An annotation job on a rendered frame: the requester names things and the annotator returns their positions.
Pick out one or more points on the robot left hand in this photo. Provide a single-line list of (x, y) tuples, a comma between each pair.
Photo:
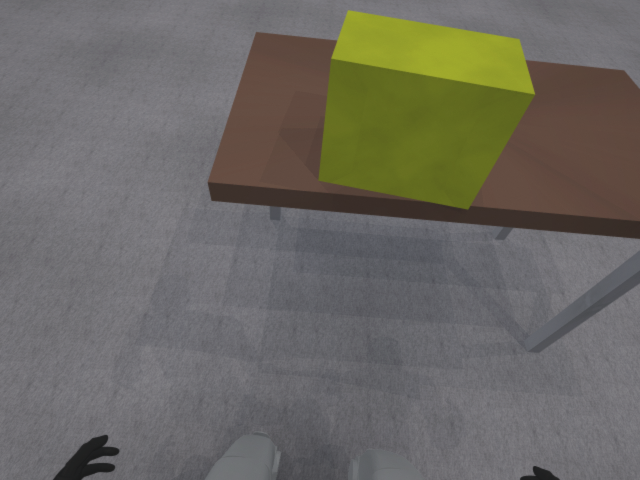
[(77, 467)]

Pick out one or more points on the left robot thigh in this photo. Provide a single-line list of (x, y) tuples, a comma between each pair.
[(251, 457)]

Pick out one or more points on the carton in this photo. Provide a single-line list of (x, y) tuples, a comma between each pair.
[(418, 110)]

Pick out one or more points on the robot thigh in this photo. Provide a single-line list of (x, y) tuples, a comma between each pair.
[(378, 464), (251, 457)]

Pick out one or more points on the right robot thigh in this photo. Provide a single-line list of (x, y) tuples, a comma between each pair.
[(378, 464)]

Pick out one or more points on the table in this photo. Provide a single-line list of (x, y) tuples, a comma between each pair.
[(571, 165)]

